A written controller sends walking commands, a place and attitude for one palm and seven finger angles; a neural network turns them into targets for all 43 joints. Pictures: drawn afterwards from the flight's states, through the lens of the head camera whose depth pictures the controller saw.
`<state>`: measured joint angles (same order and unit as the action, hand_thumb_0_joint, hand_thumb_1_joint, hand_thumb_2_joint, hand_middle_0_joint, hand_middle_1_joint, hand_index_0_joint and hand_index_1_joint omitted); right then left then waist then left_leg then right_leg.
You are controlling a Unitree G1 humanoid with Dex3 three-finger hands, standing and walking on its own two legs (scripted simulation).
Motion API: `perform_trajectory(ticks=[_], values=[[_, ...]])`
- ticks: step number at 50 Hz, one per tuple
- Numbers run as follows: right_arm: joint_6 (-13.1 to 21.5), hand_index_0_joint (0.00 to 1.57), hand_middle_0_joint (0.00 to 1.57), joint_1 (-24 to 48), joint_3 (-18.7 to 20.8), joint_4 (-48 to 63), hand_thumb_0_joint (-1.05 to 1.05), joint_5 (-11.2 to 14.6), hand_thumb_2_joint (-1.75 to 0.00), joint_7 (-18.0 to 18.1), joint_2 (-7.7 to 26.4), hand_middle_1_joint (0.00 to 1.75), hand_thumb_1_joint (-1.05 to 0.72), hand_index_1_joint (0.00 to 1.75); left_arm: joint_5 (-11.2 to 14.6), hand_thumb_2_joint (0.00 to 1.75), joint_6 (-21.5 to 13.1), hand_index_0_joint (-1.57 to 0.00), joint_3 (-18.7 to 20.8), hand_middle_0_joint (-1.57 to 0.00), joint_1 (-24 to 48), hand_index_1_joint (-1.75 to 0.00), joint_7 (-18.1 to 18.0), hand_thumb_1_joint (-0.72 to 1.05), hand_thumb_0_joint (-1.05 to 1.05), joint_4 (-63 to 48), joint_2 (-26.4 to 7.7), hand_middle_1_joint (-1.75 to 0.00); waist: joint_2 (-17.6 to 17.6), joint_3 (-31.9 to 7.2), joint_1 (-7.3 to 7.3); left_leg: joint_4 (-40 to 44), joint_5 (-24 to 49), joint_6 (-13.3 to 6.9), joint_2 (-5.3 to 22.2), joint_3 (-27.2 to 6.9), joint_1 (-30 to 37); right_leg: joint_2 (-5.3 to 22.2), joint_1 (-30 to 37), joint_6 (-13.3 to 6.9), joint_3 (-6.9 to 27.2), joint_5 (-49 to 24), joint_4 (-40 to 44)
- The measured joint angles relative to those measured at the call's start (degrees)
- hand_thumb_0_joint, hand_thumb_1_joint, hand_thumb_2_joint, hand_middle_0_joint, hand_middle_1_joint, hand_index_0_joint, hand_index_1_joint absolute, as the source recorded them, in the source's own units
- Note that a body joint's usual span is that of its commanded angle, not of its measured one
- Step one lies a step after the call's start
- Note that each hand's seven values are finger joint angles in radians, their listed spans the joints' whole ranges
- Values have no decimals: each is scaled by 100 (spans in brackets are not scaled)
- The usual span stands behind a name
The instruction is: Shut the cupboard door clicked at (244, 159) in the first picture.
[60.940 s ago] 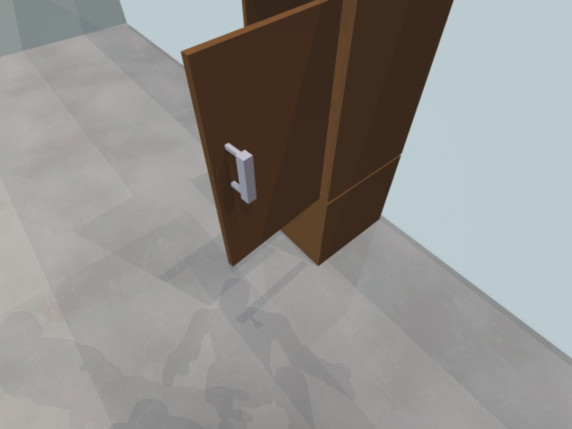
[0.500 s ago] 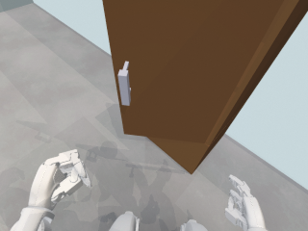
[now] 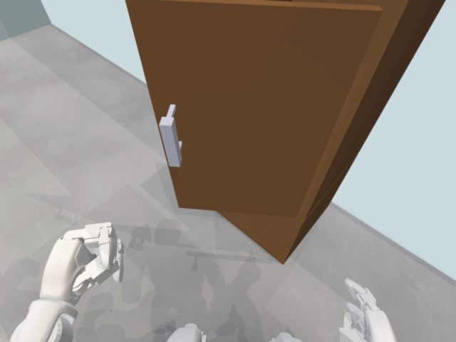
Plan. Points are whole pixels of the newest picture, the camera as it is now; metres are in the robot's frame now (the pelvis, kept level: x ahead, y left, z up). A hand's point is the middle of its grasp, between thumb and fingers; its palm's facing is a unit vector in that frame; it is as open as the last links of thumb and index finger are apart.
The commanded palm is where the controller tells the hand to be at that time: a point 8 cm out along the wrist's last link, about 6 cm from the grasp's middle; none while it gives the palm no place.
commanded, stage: raise the hand and make a fist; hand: left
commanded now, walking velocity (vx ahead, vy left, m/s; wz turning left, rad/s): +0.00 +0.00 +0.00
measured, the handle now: (173, 136) +0.49 +0.15 +0.07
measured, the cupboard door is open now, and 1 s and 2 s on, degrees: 36 36 36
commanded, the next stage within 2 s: bring the fist close to the handle in 0.22 s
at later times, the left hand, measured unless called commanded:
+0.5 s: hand (129, 258) +0.23 +0.17 +0.07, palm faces -0.04 -1.00 -0.04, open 3.1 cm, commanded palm +0.23 +0.22 +0.07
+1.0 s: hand (164, 203) +0.33 +0.14 +0.07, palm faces -0.06 -1.00 -0.02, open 3.1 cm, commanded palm +0.32 +0.18 +0.07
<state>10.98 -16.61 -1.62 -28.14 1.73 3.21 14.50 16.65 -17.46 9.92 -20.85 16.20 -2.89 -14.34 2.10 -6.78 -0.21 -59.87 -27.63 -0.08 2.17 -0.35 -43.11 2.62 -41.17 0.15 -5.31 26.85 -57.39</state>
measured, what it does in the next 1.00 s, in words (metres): stands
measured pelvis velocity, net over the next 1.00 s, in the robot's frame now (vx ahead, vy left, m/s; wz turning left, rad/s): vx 0.00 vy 0.00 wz -0.01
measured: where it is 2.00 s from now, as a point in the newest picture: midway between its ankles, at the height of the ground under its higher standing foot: outside the picture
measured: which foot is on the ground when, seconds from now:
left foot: down 0.00-1.00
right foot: down 0.00-1.00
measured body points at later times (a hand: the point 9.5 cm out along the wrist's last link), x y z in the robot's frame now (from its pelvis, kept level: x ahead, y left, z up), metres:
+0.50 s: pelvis -0.01 -0.01 +0.00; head +0.04 -0.02 +0.44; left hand +0.23 +0.22 +0.07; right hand +0.18 -0.24 -0.08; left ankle +0.02 +0.12 -0.67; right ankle +0.02 -0.13 -0.67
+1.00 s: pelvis +0.00 +0.00 +0.00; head +0.06 -0.01 +0.45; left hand +0.33 +0.19 +0.07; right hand +0.15 -0.25 -0.09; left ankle +0.02 +0.12 -0.67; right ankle +0.02 -0.13 -0.67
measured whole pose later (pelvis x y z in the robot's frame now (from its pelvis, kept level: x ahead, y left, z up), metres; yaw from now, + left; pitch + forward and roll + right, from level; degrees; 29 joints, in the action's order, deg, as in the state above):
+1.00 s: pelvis +0.00 +0.00 +0.00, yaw -1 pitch +12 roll -1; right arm 7.8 -15.5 -1.2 -32.3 1.5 2.0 14.3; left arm 10.6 -17.6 5.2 5.8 8.2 17.4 -10.7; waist 1.4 -6.1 1.1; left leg -57.6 -26.4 0.0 1.8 1.1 -43.3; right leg 2.8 -42.7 0.1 -3.7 26.1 -56.9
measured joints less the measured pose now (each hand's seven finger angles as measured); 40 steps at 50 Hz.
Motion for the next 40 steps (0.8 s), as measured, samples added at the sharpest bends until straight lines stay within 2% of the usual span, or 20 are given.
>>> perform_trajectory(ticks=[10, 20, 26, 34, 40], values=[[21, 20, 20, 62, 74, -27, 1, 9, -90, 15, 25, 30, -90, 30, -13, 90, -181, -130, -49, -130, -29, -150, -6, 90, 2, 83, 51, -150, -24, 10, -5, -19, 14, 68, 31, -22, -13, -30, -46, -70, -15, 32, -87], [38, 20, 20, 131, 17, -10, 1, 17, -90, 26, -21, 30, -90, 30, -3, 90, -198, -130, -95, -130, 47, -150, 10, 90, 2, 155, 64, -150, 30, 9, -45, -25, 27, 83, 25, -40, -29, -27, -63, -85, -27, 38, -113], [94, 20, 20, 177, -32, -110, 1, 16, -90, 47, -2, 30, -90, 30, -93, 90, -176, -131, -225, -130, 636, -150, -45, 90, 2, 468, 111, -150, 35, 18, -68, -126, 11, 74, 4, -63, -159, -5, -176, -78, -44, 61, -206], [13, 20, 20, 166, -49, -181, 1, 12, -90, 5, -41, 30, -90, 30, -295, 90, 135, -131, -387, -130, 1439, -150, -319, 90, 2, 869, 193, -150, 10, 43, 39, 6, 60, 43, -16, 16, -99, 11, -160, -48, 33, 2, -110], [-116, 20, 20, 82, -32, -217, 1, -4, -90, -62, -39, 30, -90, 30, -438, 90, 135, -130, -425, -130, 1848, -150, -563, 90, 2, 1272, 277, -150, -28, 41, 93, 171, 110, 25, -31, 90, 5, 21, -100, -24, 101, -49, 16]])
